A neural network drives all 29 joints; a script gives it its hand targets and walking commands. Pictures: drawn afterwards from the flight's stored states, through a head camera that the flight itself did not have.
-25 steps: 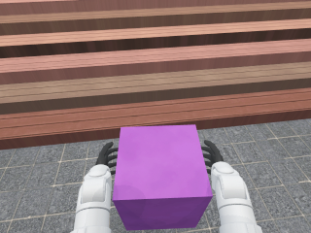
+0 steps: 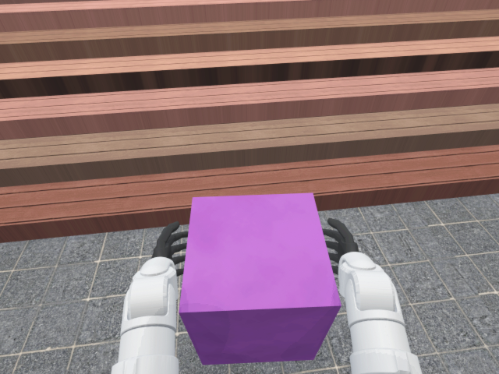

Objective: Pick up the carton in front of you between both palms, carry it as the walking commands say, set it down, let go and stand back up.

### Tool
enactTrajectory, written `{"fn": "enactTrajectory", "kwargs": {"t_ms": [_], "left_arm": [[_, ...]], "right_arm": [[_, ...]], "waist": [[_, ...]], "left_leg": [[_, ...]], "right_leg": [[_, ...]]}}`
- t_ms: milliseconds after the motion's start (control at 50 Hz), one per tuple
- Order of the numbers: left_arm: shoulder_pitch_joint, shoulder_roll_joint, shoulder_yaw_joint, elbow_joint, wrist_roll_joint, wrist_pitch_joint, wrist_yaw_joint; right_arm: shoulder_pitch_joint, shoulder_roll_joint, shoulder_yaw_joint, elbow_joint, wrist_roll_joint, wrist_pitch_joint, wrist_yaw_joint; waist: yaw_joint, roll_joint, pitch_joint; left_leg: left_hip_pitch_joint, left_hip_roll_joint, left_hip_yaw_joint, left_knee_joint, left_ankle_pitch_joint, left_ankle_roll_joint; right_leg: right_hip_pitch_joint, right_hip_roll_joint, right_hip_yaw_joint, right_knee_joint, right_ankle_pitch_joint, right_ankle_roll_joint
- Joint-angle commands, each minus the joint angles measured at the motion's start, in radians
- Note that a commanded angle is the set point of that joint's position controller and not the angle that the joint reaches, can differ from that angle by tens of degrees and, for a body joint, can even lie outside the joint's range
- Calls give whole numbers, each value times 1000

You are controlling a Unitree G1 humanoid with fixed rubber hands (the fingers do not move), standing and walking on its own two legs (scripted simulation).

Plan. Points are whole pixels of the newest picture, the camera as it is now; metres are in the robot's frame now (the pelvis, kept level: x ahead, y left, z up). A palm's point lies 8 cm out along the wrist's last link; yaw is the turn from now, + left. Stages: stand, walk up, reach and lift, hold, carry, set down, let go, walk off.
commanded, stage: hold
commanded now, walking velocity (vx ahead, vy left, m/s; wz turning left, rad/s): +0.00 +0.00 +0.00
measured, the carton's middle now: (255, 282) +0.30 +0.00 -0.02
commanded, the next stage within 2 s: carry in 0.64 s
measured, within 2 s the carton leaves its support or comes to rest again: neither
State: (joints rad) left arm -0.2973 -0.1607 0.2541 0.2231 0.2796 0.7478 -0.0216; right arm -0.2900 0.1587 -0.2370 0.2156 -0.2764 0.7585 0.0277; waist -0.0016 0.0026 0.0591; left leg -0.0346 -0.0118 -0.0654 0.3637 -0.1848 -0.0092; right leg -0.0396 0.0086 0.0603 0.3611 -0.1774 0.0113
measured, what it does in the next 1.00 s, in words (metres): shifts its weight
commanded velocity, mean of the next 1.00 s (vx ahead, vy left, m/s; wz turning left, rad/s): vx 0.20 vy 0.00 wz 0.00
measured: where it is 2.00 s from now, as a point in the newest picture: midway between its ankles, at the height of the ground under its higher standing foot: (248, 307)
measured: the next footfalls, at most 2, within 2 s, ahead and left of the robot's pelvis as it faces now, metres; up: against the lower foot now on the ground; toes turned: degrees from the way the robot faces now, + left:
left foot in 1.36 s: +0.43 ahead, +0.10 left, +0.00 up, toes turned +10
right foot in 1.88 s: +0.78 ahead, -0.09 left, +0.00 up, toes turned -11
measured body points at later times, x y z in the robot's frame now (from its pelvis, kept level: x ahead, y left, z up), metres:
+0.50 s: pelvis +0.01 +0.00 +0.00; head -0.03 +0.00 +0.45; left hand +0.31 +0.15 +0.05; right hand +0.31 -0.15 +0.04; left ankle +0.02 +0.13 -0.75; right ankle +0.03 -0.13 -0.75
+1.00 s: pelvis +0.09 +0.01 -0.03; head +0.05 +0.01 +0.42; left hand +0.38 +0.16 +0.06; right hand +0.38 -0.14 +0.06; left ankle +0.02 +0.13 -0.75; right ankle +0.03 -0.12 -0.74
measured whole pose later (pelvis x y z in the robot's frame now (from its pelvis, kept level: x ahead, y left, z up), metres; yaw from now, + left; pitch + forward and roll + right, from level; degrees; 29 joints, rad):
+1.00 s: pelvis +0.09 +0.01 -0.03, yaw -1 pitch +6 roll +0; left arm -0.17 -0.11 0.13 -0.16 0.13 1.06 0.06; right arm -0.18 0.13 -0.11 -0.14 -0.13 1.06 -0.06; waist 0.00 -0.01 -0.23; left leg -0.30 0.00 -0.01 0.65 -0.45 0.00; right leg -0.34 -0.01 0.02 0.70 -0.43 0.01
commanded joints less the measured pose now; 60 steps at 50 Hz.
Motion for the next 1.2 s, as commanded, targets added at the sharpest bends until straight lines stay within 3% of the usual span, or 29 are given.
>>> {"fn": "enactTrajectory", "kwargs": {"t_ms": [0,380,600,620,660,680,760,840,900,940,960,980,1000,1020,1040,1060,1080,1100,1120,1140,1160,1180], "left_arm": [[-455,-862,-517,1,-217,-17,-210],[-382,-850,-533,-52,-226,-12,-204],[-358,-844,-542,-76,-231,-11,-200],[-406,-854,-574,-66,-252,-1,-200],[-401,-859,-597,-86,-280,7,-199],[-429,-864,-613,-106,-289,11,-199],[-413,-860,-699,-200,-344,64,-176],[-400,-805,-771,-303,-402,181,-153],[-376,-781,-805,-360,-452,275,-139],[-359,-796,-833,-410,-494,327,-134],[-353,-807,-844,-436,-516,351,-134],[-345,-814,-849,-464,-534,371,-136],[-362,-824,-858,-499,-554,386,-141],[-383,-838,-865,-528,-574,396,-146],[-351,-853,-869,-546,-588,406,-148],[-307,-861,-868,-556,-582,410,-146],[-249,-852,-855,-557,-551,403,-139],[-216,-868,-853,-573,-539,410,-131],[-246,-878,-859,-617,-546,420,-124],[-267,-866,-865,-654,-551,428,-118],[-275,-850,-869,-681,-556,436,-113],[-271,-834,-872,-693,-561,445,-113]], "right_arm": [[-476,856,514,-17,216,-28,200],[-398,851,526,-63,227,-21,192],[-376,838,534,-89,231,-21,189],[-421,850,560,-95,251,-15,189],[-421,864,577,-111,275,-5,187],[-440,871,597,-127,289,0,187],[-438,855,684,-206,352,53,172],[-433,802,764,-305,417,166,151],[-406,779,792,-362,468,259,136],[-350,778,801,-403,489,310,126],[-317,777,802,-419,498,330,121],[-303,787,810,-449,507,348,115],[-303,797,817,-487,511,362,110],[-320,824,824,-530,522,374,107],[-329,846,835,-574,536,386,105],[-325,842,842,-613,543,397,107],[-373,843,865,-679,570,410,118],[-350,852,872,-675,580,418,126],[-365,844,872,-687,590,420,130],[-340,842,866,-676,595,424,134],[-305,840,860,-664,594,428,134],[-265,832,849,-651,585,432,130]], "waist": [[0,-1,-198],[0,0,-223],[-1,0,-220],[1,-15,-286],[0,-11,-252],[-4,-10,-220],[4,-4,-317],[6,-35,-285],[5,-30,-275],[-7,77,-306],[-15,174,-326],[-22,242,-311],[-27,253,-281],[-21,202,-274],[8,143,-329],[29,36,-403],[39,-279,-433],[28,-384,-412],[41,-203,-360],[46,-95,-356],[46,-48,-330],[41,-60,-322]], "left_leg": [[-7,-77,4,-71,33,8],[27,-82,0,-72,157,3],[27,-83,-3,-76,169,3],[-74,107,14,18,39,16],[-186,91,-22,-22,-419,22],[-238,89,-29,-22,-530,24],[-253,91,-6,64,-321,31],[-342,102,-21,113,-400,45],[-338,122,-33,140,-316,61],[-211,166,-110,145,-126,93],[-69,216,-183,119,46,130],[55,273,-265,90,238,173],[92,306,-308,84,397,201],[67,301,-268,101,498,194],[-78,262,-142,178,541,142],[-262,174,47,370,517,68],[-584,63,195,643,273,-2],[-845,-1,206,718,-298,-14],[-919,37,164,724,-384,10],[-945,58,151,695,-398,22],[-959,81,153,625,-394,31],[-943,93,155,544,-336,30]], "right_leg": [[37,80,-4,-62,35,-6],[71,84,1,-66,161,-1],[72,86,2,-67,167,-2],[-43,-101,-15,18,40,-9],[-157,-86,21,-28,-433,-21],[-200,-81,28,-30,-542,-24],[-183,-105,39,33,-341,-48],[-234,-141,109,28,-464,-80],[-268,-144,101,110,-328,-90],[-369,-99,-1,308,-132,-66],[-491,-42,-93,403,-118,-31],[-630,-11,-158,410,-238,-6],[-679,-4,-191,357,-308,2],[-614,1,-204,263,-315,-1],[-330,6,-206,95,-226,-18],[-16,-40,-101,-26,-145,-49],[263,-239,189,5,216,-134],[416,-365,341,-22,538,-211],[437,-380,331,-3,640,-239],[456,-380,287,-3,605,-227],[451,-380,247,-20,558,-200],[447,-357,189,-43,524,-168]]}}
